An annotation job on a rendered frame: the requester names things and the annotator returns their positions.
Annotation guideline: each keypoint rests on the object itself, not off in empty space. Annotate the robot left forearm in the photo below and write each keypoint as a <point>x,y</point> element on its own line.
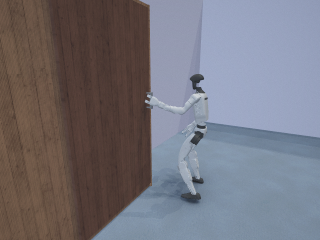
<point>173,109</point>

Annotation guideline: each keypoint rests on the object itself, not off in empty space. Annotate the robot right forearm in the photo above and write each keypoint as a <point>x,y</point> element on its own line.
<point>194,123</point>

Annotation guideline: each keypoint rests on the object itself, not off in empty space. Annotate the left robot shin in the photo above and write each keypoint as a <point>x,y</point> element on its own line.
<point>186,176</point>

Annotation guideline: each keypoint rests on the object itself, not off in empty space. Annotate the left robot hand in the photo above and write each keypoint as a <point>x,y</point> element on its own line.
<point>153,102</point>

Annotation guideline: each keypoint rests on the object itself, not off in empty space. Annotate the right robot hand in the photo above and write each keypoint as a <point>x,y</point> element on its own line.
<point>189,129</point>

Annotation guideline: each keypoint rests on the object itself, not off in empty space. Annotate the handle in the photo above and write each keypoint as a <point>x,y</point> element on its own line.
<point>150,93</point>

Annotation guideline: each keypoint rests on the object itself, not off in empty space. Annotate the robot right foot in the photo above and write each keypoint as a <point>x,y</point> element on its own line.
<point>200,180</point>

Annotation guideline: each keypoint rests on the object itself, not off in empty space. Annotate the wardrobe door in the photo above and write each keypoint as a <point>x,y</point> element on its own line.
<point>102,58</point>
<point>36,191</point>

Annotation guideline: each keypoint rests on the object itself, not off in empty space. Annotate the left robot upper arm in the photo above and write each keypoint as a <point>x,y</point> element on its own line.
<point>192,100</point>

